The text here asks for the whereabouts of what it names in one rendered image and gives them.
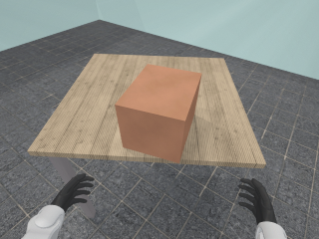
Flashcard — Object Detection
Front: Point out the robot left forearm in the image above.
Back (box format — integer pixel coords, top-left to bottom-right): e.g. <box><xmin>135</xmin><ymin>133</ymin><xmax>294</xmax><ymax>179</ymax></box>
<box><xmin>21</xmin><ymin>204</ymin><xmax>65</xmax><ymax>239</ymax></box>

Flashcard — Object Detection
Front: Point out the right robot hand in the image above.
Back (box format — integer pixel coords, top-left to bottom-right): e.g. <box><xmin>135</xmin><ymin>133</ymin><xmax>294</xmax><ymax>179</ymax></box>
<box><xmin>238</xmin><ymin>178</ymin><xmax>277</xmax><ymax>225</ymax></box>

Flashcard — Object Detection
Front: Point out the carton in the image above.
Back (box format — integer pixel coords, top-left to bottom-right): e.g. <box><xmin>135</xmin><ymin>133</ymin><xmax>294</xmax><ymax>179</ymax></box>
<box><xmin>115</xmin><ymin>64</ymin><xmax>202</xmax><ymax>163</ymax></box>

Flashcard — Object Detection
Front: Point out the table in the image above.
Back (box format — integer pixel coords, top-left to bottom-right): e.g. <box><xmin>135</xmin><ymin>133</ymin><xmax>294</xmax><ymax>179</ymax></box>
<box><xmin>27</xmin><ymin>54</ymin><xmax>266</xmax><ymax>218</ymax></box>

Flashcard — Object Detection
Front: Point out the left robot hand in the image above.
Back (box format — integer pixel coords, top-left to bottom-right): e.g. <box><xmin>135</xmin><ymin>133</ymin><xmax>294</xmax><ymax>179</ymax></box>
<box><xmin>50</xmin><ymin>173</ymin><xmax>95</xmax><ymax>213</ymax></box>

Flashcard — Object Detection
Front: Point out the robot right forearm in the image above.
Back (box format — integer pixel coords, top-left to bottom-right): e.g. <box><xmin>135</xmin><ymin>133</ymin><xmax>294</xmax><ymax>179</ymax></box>
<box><xmin>255</xmin><ymin>221</ymin><xmax>287</xmax><ymax>239</ymax></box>

